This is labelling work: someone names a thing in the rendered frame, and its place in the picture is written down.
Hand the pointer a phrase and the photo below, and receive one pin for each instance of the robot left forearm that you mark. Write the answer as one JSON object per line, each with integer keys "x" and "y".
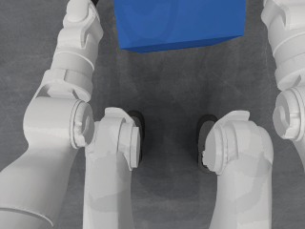
{"x": 75, "y": 55}

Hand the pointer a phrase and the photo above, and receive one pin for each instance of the robot right shin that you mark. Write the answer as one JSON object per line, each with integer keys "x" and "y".
{"x": 268, "y": 148}

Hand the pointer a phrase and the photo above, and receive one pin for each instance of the left robot thigh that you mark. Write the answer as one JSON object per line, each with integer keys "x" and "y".
{"x": 108, "y": 176}

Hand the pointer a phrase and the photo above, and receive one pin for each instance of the right robot upper arm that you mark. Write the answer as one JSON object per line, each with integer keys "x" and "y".
{"x": 289, "y": 118}

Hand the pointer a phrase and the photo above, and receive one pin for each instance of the carton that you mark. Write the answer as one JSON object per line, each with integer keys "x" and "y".
{"x": 163, "y": 25}

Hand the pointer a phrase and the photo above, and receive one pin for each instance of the robot right forearm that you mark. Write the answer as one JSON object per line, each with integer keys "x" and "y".
{"x": 285, "y": 22}

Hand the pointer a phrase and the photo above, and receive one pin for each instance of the left robot upper arm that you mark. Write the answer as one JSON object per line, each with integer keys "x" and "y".
{"x": 33, "y": 187}

